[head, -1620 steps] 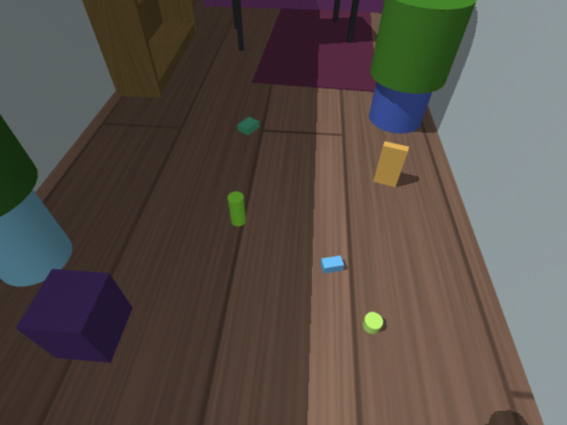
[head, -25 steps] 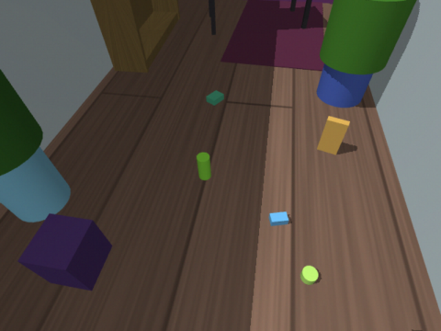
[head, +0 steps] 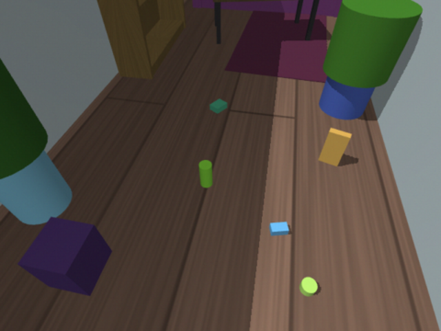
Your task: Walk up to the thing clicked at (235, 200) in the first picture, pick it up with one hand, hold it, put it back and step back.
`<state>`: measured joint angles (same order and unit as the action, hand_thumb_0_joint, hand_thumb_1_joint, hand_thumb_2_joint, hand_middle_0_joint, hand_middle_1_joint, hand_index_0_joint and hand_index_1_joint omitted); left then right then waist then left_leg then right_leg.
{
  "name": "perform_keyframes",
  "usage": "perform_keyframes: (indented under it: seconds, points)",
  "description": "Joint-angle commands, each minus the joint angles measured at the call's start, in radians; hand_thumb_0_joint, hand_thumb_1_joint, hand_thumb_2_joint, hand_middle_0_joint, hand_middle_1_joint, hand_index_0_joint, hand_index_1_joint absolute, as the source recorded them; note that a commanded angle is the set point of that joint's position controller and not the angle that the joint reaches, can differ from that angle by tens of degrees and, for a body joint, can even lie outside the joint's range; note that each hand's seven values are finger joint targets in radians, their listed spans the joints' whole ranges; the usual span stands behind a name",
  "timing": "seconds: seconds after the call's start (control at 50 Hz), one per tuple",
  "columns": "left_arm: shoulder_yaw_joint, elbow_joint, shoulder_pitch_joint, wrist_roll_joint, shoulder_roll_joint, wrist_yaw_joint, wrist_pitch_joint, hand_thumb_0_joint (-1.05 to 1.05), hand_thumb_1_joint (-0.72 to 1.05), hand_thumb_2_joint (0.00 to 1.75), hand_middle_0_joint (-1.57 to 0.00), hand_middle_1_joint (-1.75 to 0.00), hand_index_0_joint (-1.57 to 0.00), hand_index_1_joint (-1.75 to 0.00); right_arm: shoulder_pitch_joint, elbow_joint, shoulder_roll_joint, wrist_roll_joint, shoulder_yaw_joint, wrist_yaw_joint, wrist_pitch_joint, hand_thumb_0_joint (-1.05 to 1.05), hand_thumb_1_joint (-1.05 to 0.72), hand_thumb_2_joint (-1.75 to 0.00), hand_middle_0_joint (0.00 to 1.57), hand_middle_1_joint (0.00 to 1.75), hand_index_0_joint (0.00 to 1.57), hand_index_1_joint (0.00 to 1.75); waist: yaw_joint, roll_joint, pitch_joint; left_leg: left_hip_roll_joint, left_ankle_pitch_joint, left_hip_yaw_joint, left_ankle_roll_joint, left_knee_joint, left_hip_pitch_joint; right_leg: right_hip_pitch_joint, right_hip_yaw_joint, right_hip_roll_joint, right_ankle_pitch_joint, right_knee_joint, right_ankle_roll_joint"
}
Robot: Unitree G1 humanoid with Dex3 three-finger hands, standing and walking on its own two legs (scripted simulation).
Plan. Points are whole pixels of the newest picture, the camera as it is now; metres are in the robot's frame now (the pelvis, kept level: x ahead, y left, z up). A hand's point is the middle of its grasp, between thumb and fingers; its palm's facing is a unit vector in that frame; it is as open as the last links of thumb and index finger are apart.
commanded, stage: step back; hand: left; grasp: from the side
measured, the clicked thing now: (205, 174) +1.04 +0.15 -0.69
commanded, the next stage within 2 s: stand in 0.42 s
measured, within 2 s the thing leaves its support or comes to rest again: neither
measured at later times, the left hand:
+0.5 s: hand out of the picture +0.13 +0.26 -0.14, palm faces -0.02 -0.94 -0.35, open 7.4 cm
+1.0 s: hand out of the picture +0.11 +0.26 -0.14, palm faces -0.06 -0.94 -0.33, open 7.4 cm
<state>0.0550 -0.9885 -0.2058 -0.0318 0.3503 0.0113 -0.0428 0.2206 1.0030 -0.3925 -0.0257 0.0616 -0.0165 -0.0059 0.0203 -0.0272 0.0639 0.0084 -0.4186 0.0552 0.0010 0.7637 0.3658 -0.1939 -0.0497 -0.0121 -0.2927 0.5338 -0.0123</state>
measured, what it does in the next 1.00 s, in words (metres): steps on the spot: left foot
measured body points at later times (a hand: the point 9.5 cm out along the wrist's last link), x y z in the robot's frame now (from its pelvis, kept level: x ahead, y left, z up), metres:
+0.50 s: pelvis +0.03 +0.01 +0.01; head +0.05 +0.01 +0.46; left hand +0.13 +0.31 -0.12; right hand +0.16 -0.28 -0.12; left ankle +0.06 +0.14 -0.73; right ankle +0.00 -0.12 -0.73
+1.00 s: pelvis +0.02 +0.01 +0.02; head +0.03 +0.01 +0.46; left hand +0.11 +0.31 -0.12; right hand +0.08 -0.30 -0.12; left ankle +0.06 +0.14 -0.73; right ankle +0.00 -0.12 -0.73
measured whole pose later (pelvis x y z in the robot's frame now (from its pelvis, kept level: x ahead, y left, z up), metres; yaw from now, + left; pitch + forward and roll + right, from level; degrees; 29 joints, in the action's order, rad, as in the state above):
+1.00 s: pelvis +0.02 +0.01 +0.02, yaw -2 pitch -3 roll +0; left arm 0.00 -1.14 -0.09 0.00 0.36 0.01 -0.02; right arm 0.10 1.17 -0.34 -0.01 0.01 -0.01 -0.01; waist -0.02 0.01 0.07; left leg 0.03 -0.12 -0.02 -0.02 0.32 0.16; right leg -0.06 0.01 -0.01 -0.20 0.32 0.01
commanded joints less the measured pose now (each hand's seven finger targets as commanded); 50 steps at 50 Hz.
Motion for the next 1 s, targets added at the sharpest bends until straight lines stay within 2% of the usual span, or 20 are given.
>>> perform_keyframes:
  seconds: [0.0, 0.02, 0.04, 0.06, 0.08, 0.1, 0.12, 0.16, 0.2, 0.24, 0.28, 0.38, 0.4, 0.42, 0.52, 0.72, 0.76, 0.8, 0.88, 0.98]
  points:
    - [0.055, 0.085, 0.112, 0.012, 0.271, -0.014, -0.008, 0.0, 0.9, 0.9, -0.2, -0.3, -0.2, -0.3, 0.003, -0.041, -0.132, -0.002, 0.034, 0.01, -0.034, 0.0, -0.9, -0.9, 0.2, 0.3, 0.2, 0.3, -0.029, 0.146, -0.041, -0.012, 0.178, -0.091, -0.007, -0.256, -0.177, -0.109, 0.142, -0.204, 0.224, -0.082, -0.125]
    - [0.042, 0.085, 0.102, 0.016, 0.246, -0.013, 0.001, 0.0, 0.9, 0.9, -0.2, -0.3, -0.2, -0.3, 0.008, -0.033, -0.137, -0.003, 0.037, 0.017, -0.037, 0.0, -0.9, -0.9, 0.2, 0.3, 0.2, 0.3, -0.038, 0.119, -0.049, -0.017, 0.262, -0.077, 0.002, -0.311, -0.223, -0.12, 0.118, -0.174, 0.269, -0.02, -0.094]
    - [0.03, 0.087, 0.084, 0.022, 0.219, -0.014, 0.007, 0.0, 0.9, 0.9, -0.2, -0.3, -0.2, -0.3, 0.001, -0.036, -0.157, -0.007, 0.04, 0.024, -0.041, 0.0, -0.9, -0.9, 0.2, 0.3, 0.2, 0.3, -0.037, 0.076, -0.073, 0.039, 0.337, -0.009, 0.02, -0.333, -0.266, -0.138, 0.097, -0.14, 0.276, 0.037, -0.061]
    - [0.02, 0.087, 0.076, 0.034, 0.185, -0.013, 0.017, 0.0, 0.9, 0.9, -0.2, -0.3, -0.2, -0.3, -0.03, -0.048, -0.206, -0.01, 0.041, 0.03, -0.047, 0.0, -0.9, -0.9, 0.2, 0.3, 0.2, 0.3, -0.02, -0.048, -0.088, 0.189, 0.311, 0.207, 0.073, -0.4, -0.208, -0.148, 0.065, -0.057, 0.114, 0.091, -0.01]
    - [0.031, 0.063, 0.064, 0.042, 0.213, -0.017, 0.027, 0.0, 0.9, 0.9, -0.2, -0.3, -0.2, -0.3, -0.082, -0.059, -0.261, 0.0, 0.044, 0.029, -0.045, 0.0, -0.9, -0.9, 0.2, 0.3, 0.2, 0.3, -0.002, -0.095, -0.097, 0.265, 0.219, 0.279, 0.167, -0.422, -0.098, -0.056, 0.04, -0.013, -0.123, 0.127, -0.007]
    - [0.028, 0.047, 0.056, 0.035, 0.213, -0.019, 0.028, 0.0, 0.9, 0.9, -0.2, -0.3, -0.2, -0.3, -0.119, -0.056, -0.253, 0.0, 0.041, 0.027, -0.044, 0.0, -0.9, -0.9, 0.2, 0.3, 0.2, 0.3, 0.004, -0.08, -0.101, 0.277, 0.227, 0.28, 0.18, -0.418, -0.11, -0.036, 0.046, -0.015, -0.154, 0.108, -0.011]
    - [0.024, 0.034, 0.055, 0.031, 0.204, -0.018, 0.027, 0.0, 0.9, 0.9, -0.2, -0.3, -0.2, -0.3, -0.129, -0.053, -0.238, -0.001, 0.032, 0.027, -0.043, 0.0, -0.9, -0.9, 0.2, 0.3, 0.2, 0.3, 0.01, -0.084, -0.105, 0.255, 0.275, 0.237, 0.161, -0.404, -0.135, -0.039, 0.053, -0.024, -0.119, 0.071, -0.017]
    - [0.025, 0.005, 0.029, 0.028, 0.214, -0.022, 0.014, 0.0, 0.9, 0.9, -0.2, -0.3, -0.2, -0.3, -0.165, -0.047, -0.207, 0.007, 0.021, 0.029, -0.039, 0.0, -0.9, -0.9, 0.2, 0.3, 0.2, 0.3, 0.02, -0.106, -0.129, 0.204, 0.418, 0.138, 0.1, -0.345, -0.137, 0.022, 0.074, -0.048, 0.05, -0.021, -0.022]
    - [0.027, -0.003, 0.057, 0.027, 0.235, -0.02, 0.006, 0.0, 0.9, 0.9, -0.2, -0.3, -0.2, -0.3, -0.17, -0.033, -0.178, 0.014, 0.012, 0.031, -0.037, 0.0, -0.9, -0.9, 0.2, 0.3, 0.2, 0.3, 0.002, -0.073, -0.15, 0.145, 0.458, 0.068, 0.052, -0.317, -0.147, 0.066, 0.115, -0.08, 0.201, -0.051, -0.03]
    - [0.026, -0.008, 0.082, 0.028, 0.236, -0.022, 0.007, 0.0, 0.9, 0.9, -0.2, -0.3, -0.2, -0.3, -0.176, -0.016, -0.179, 0.015, 0.015, 0.035, -0.038, 0.0, -0.9, -0.9, 0.2, 0.3, 0.2, 0.3, -0.008, -0.052, -0.17, 0.133, 0.543, 0.037, 0.042, -0.296, -0.202, 0.064, 0.113, -0.092, 0.296, -0.051, -0.028]
    - [0.021, -0.017, 0.093, 0.027, 0.235, -0.025, 0.008, 0.0, 0.9, 0.9, -0.2, -0.3, -0.2, -0.3, -0.2, -0.007, -0.173, 0.017, 0.014, 0.035, -0.036, 0.0, -0.9, -0.9, 0.2, 0.3, 0.2, 0.3, -0.009, -0.024, -0.162, 0.131, 0.553, 0.024, 0.048, -0.293, -0.229, 0.05, 0.113, -0.096, 0.323, -0.073, -0.024]
    - [0.02, -0.036, 0.128, 0.022, 0.231, -0.025, 0.011, 0.0, 0.9, 0.9, -0.2, -0.3, -0.2, -0.3, -0.24, 0.018, -0.153, 0.015, 0.009, 0.031, -0.029, 0.0, -0.9, -0.9, 0.2, 0.3, 0.2, 0.3, -0.014, 0.025, -0.13, 0.127, 0.452, 0.006, 0.039, -0.334, -0.213, 0.064, 0.123, -0.102, 0.304, -0.126, -0.023]
    - [-0.004, -0.051, 0.124, 0.031, 0.202, -0.02, 0.007, 0.0, 0.9, 0.9, -0.2, -0.3, -0.2, -0.3, -0.219, 0.027, -0.149, 0.025, -0.001, 0.025, -0.027, 0.0, -0.9, -0.9, 0.2, 0.3, 0.2, 0.3, -0.022, 0.034, -0.143, 0.114, 0.478, 0.021, 0.032, -0.346, -0.265, 0.061, 0.15, -0.122, 0.333, -0.167, -0.017]
    - [-0.003, -0.05, 0.133, 0.031, 0.208, -0.019, 0.003, 0.0, 0.9, 0.9, -0.2, -0.3, -0.2, -0.3, -0.212, 0.033, -0.152, 0.022, 0.001, 0.024, -0.028, 0.0, -0.9, -0.9, 0.2, 0.3, 0.2, 0.3, -0.029, 0.034, -0.159, 0.121, 0.514, 0.017, 0.03, -0.355, -0.294, 0.071, 0.144, -0.119, 0.358, -0.167, -0.012]
    - [-0.007, -0.064, 0.159, 0.029, 0.22, -0.023, -0.001, 0.0, 0.9, 0.9, -0.2, -0.3, -0.2, -0.3, -0.24, 0.049, -0.147, 0.021, -0.007, 0.017, -0.028, 0.0, -0.9, -0.9, 0.2, 0.3, 0.2, 0.3, -0.026, 0.043, -0.139, 0.123, 0.531, 0.013, 0.02, -0.395, -0.311, 0.101, 0.132, -0.122, 0.378, -0.216, 0.001]
    - [-0.005, -0.081, 0.169, 0.025, 0.226, -0.019, -0.002, 0.0, 0.9, 0.9, -0.2, -0.3, -0.2, -0.3, -0.237, 0.077, -0.145, 0.018, -0.014, 0.012, -0.027, 0.0, -0.9, -0.9, 0.2, 0.3, 0.2, 0.3, -0.022, 0.034, -0.083, 0.116, 0.355, 0.018, 0.001, -0.478, -0.275, 0.08, 0.141, -0.123, 0.166, -0.292, 0.0]
    - [-0.007, -0.083, 0.167, 0.024, 0.221, -0.02, -0.002, 0.0, 0.9, 0.9, -0.2, -0.3, -0.2, -0.3, -0.228, 0.079, -0.154, 0.019, -0.012, 0.013, -0.029, 0.0, -0.9, -0.9, 0.2, 0.3, 0.2, 0.3, -0.023, 0.021, -0.1, 0.122, 0.38, 0.02, 0.004, -0.473, -0.278, 0.099, 0.138, -0.125, 0.199, -0.287, 0.0]
    - [-0.006, -0.085, 0.167, 0.025, 0.222, -0.017, 0.001, 0.0, 0.9, 0.9, -0.2, -0.3, -0.2, -0.3, -0.216, 0.086, -0.153, 0.018, -0.014, 0.014, -0.029, 0.0, -0.9, -0.9, 0.2, 0.3, 0.2, 0.3, -0.025, 0.025, -0.077, 0.12, 0.332, 0.023, 0.001, -0.486, -0.264, 0.076, 0.14, -0.12, 0.134, -0.296, -0.002]
    - [-0.008, -0.081, 0.159, 0.025, 0.22, -0.015, 0.002, 0.0, 0.9, 0.9, -0.2, -0.3, -0.2, -0.3, -0.208, 0.087, -0.161, 0.017, -0.015, 0.015, -0.034, 0.0, -0.9, -0.9, 0.2, 0.3, 0.2, 0.3, -0.02, 0.007, -0.112, 0.129, 0.408, 0.021, 0.005, -0.476, -0.283, 0.097, 0.135, -0.122, 0.206, -0.277, -0.003]
    - [-0.013, -0.087, 0.147, 0.026, 0.219, -0.014, 0.007, 0.0, 0.9, 0.9, -0.2, -0.3, -0.2, -0.3, -0.186, 0.096, -0.166, 0.018, -0.017, 0.017, -0.029, 0.0, -0.9, -0.9, 0.2, 0.3, 0.2, 0.3, -0.025, 0.018, -0.084, 0.126, 0.353, 0.025, 0.002, -0.486, -0.272, 0.067, 0.136, -0.115, 0.137, -0.288, -0.002]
